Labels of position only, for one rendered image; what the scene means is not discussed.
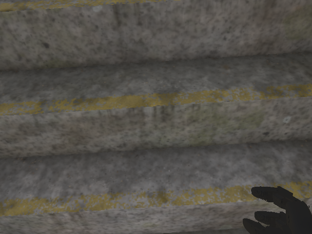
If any robot right hand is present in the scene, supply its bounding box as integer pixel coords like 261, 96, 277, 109
243, 186, 312, 234

